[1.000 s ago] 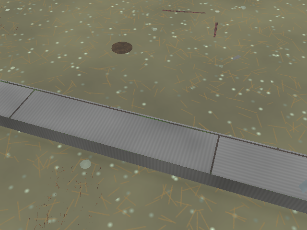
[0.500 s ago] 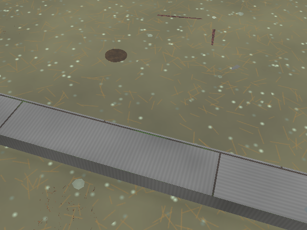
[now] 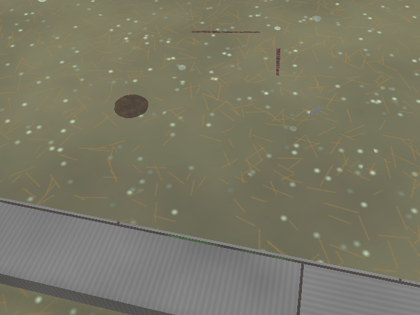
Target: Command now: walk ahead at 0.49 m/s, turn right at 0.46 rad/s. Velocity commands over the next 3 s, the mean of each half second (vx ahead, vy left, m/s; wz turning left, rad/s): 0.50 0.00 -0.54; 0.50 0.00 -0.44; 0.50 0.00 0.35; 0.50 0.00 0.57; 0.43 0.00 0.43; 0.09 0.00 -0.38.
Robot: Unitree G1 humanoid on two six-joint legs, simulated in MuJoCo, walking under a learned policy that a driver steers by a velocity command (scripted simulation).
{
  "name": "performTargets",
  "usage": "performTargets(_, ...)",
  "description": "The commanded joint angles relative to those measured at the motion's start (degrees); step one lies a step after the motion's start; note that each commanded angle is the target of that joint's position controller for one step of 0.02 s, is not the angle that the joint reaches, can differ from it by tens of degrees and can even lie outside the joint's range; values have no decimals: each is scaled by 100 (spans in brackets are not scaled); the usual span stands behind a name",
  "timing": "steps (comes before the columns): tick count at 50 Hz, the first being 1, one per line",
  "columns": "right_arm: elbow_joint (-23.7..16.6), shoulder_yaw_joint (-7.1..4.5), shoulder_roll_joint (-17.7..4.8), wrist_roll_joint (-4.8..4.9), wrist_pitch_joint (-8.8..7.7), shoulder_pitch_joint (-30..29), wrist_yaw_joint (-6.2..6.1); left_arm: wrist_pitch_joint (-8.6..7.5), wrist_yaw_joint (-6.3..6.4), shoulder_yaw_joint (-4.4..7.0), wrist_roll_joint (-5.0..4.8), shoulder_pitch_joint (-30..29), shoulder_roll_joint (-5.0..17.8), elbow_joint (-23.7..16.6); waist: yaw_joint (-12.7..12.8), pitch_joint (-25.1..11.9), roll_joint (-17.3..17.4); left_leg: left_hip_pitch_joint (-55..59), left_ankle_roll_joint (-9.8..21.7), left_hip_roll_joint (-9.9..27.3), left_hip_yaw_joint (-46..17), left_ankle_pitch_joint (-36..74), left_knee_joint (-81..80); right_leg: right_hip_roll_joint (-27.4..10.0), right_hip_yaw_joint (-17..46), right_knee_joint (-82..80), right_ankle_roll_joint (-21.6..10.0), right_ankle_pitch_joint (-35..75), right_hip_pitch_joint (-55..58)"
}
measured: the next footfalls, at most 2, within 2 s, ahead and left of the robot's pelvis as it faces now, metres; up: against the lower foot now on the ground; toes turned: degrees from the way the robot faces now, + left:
left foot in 0.26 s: +0.31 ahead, +0.12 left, +0.00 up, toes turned -10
right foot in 0.76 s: +0.52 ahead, -0.18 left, +0.10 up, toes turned -31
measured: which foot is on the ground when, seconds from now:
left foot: up 0.00-0.24, down 0.26-0.78, up 0.80-1.00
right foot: down 0.00-0.26, up 0.28-0.74, down 0.76-1.00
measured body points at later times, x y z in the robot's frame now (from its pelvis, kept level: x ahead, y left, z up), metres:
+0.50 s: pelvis +0.26 +0.03 +0.00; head +0.29 +0.04 +0.45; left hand +0.48 +0.22 -0.12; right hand +0.20 -0.22 -0.13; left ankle +0.27 +0.13 -0.74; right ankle +0.23 -0.08 -0.53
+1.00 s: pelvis +0.52 -0.15 +0.08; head +0.52 -0.16 +0.53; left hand +0.72 +0.03 -0.03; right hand +0.52 -0.42 -0.03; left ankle +0.60 -0.01 -0.52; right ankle +0.49 -0.16 -0.64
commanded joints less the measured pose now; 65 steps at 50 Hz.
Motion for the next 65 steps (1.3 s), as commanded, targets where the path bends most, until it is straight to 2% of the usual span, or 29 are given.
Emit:
performTargets(1, -416, -46, -303, 20, 70, -271, 29, -65, 20, 115, -3, 153, 710, -374, -55, 192, -348, -90, -226, -102, 252, 669, -772, -1450, 1462, -904, -603, 1290, -394)
performTargets(8, -927, 47, -290, 140, 23, -1210, 8, 19, 92, 170, 111, 627, 784, -501, 269, -48, -563, 145, -192, -504, 282, 717, -1819, -1468, 1654, -62, -438, 2676, 493)
performTargets(11, -771, -43, -544, 154, -66, -217, -90, -12, 133, 244, 135, 88, 990, -770, -297, -470, -596, 1553, 75, -818, 240, 111, -2607, -1398, 1842, 1002, -231, 3934, 477)
performTargets(12, -581, -97, -628, 123, -148, 664, -147, -57, 69, 261, 21, -171, 999, -845, -798, -900, -357, 2746, 203, -785, 318, 674, -3198, -1064, 1573, 2169, -110, 4271, 167)
performTargets(13, -496, -231, -1086, 3, -225, 1535, -239, -142, 26, 205, -121, -301, 749, -1094, -1103, -1613, -10, 4301, 438, 349, -677, 477, -3400, -724, 1369, 3593, 81, 2624, -868)
performTargets(14, -534, -342, -1659, -129, -154, 1532, -259, -131, 47, 62, -227, 343, 2, -1273, -497, -1944, 1246, 5404, 935, 2152, -2882, 1967, -3474, -13, 641, 5064, 253, -2077, -2525)
performTargets(15, -538, -404, -1495, -34, -35, 1315, -219, 14, 115, 126, -91, 591, 461, -1186, -343, -2033, 779, 4953, 1401, 2270, -3896, 296, -3719, -408, 518, 5961, 224, -1982, -3029)
performTargets(16, -662, -258, -808, 7, -10, 881, -178, 107, 96, 147, 88, 215, 548, -1160, -295, -1130, 51, 4138, 1290, 1877, -3176, -1112, -3958, -701, 436, 6348, 254, -1522, -3341)
performTargets(17, -661, -160, -466, 33, -18, 658, -135, 129, 29, 144, 164, -156, 467, -1281, -300, -539, -46, 3463, 1090, 1489, -2371, -1467, -4166, -838, 330, 6438, 253, -1221, -3503)
performTargets(19, -442, -95, -271, 57, -85, 868, -150, 217, -130, 132, 237, -421, 284, -1484, -164, -105, 397, 2756, 795, 1007, -1328, -945, -4393, -1037, 295, 6686, 293, -810, -3650)
performTargets(21, -155, -89, -210, 63, -174, 1312, -117, 325, -172, 60, 227, -782, 28, -1781, -171, -35, 466, 2698, 845, 1016, -905, -209, -4371, -964, 167, 7670, 317, -838, -4278)
performTargets(23, 46, -86, -253, 38, -258, 1763, -51, 403, -46, -68, 159, -1334, -293, -2184, -235, -116, 562, 2836, 1004, 1241, -724, 215, -4330, -818, 132, 9290, 220, -1273, -5419)
performTargets(27, 249, -2, -318, -6, -354, 1806, 19, 430, 150, -242, 200, -2305, -298, -3015, 67, 214, 275, 2389, 653, 1130, -1, -548, -4753, -848, 372, 9475, 67, -1224, -6448)
performTargets(30, 475, 16, -357, 71, -305, 2154, -75, 441, 90, -333, 270, -2911, -297, -3533, 27, 238, 183, 2560, 574, 846, 543, 267, -4977, -961, -54, 8247, 124, -1227, -6423)
performTargets(32, 391, -22, -535, 148, -225, 2066, -217, 442, -91, -393, 241, -2875, -257, -3666, 50, -13, 224, 2640, 744, 703, 1074, 1301, -5341, -1298, -470, 6385, 148, -1060, -5260)
performTargets(34, 260, -37, -677, 243, -143, 2138, -290, 464, -182, -409, 171, -2947, -328, -3630, -151, -358, 51, 2921, 849, 818, 1389, 3780, -5401, -922, -1241, 5044, -11, -1186, -3681)
performTargets(36, 125, -223, -1293, 197, -39, 2202, -331, 514, -168, -306, 102, -2079, -161, -3328, 186, -1147, 684, 4053, 772, 1072, 1615, 8071, -3688, -345, -1513, 4530, -199, -1705, -2901)
performTargets(38, -97, -374, -1539, 259, -23, 1991, -142, 417, -155, -95, 43, -568, 381, -2990, 789, -2142, 1145, 4110, 473, 1165, 1579, 8026, -1145, -88, -688, 2997, -583, -1301, -1041)
performTargets(39, -481, -261, -965, 281, -91, 2204, -19, 330, -136, 99, 84, -528, 879, -2945, 623, -2529, 354, 2105, 218, 846, 1364, 3928, 847, -1048, 1600, 1970, -840, -2248, 604)
performTargets(40, -966, -268, -710, 169, -133, 1925, 199, 375, -83, 352, -54, -609, 1526, -2901, 407, -2788, -1243, -33, -129, -601, 623, -638, 3102, -2371, 5373, 190, -1240, -1864, 1388)
performTargets(41, -1099, -267, -543, 105, -168, 1763, 217, 404, -42, 369, 87, -828, 1382, -2871, 229, -2410, -463, -731, 7, -310, -331, -71, 4158, -2603, 5159, -104, -1090, -1325, 1126)
performTargets(42, -1217, -243, -476, 168, -172, 1459, 152, 324, -44, 284, 82, -951, 1056, -2687, 116, -1614, -12, -876, 57, -212, -123, 139, 4473, -2521, 4289, 129, -1069, -1007, 266)
performTargets(43, -1285, -169, -247, 165, -143, 1345, 38, 209, -31, 195, 110, -914, 783, -2387, -149, -705, 196, -958, 114, -16, -4, -8, 4179, -2300, 3310, 294, -832, -170, -649)
performTargets(45, -1379, -51, -40, 58, 76, 1432, -79, 21, -28, 100, 153, -1041, 425, -2055, -575, -241, 3, -755, 184, 56, -166, -287, 3804, -1720, 1956, 455, -573, 1051, -1498)
performTargets(47, -1233, -72, -213, 79, 269, 1570, -31, -89, -30, 63, 104, -931, 350, -1872, -683, -194, -38, -597, 132, 52, -234, -252, 2589, -1433, 1180, 115, -288, 1430, -1306)
performTargets(53, -1239, -157, -330, 178, 328, 625, 112, -282, 65, 105, 23, 129, 696, -1654, -55, -345, -399, -1060, 174, -362, 162, 705, 804, -1366, 105, -529, 614, 3821, 427)
performTargets(58, -1465, -39, -172, 138, 323, -324, 210, -263, 137, 20, 8, 295, 639, -1564, 209, -134, -616, -720, 247, -502, 683, 1354, -1118, -1502, -328, -872, 615, 3892, 965)
performTargets(62, -1474, -35, -320, 124, 336, -223, 207, -244, 278, -3, 41, 508, 819, -1342, 96, -250, -680, 67, 570, -923, 1207, 908, -2043, -1728, -707, -249, 740, 6403, 1738)
performTargets(65, -1159, -176, -717, 111, 344, 921, 153, -116, 435, 88, 117, 356, 1153, -1338, -488, -630, -908, 1136, 928, -1205, 1142, 175, -2316, -1997, -736, 1341, 825, 7603, 1848)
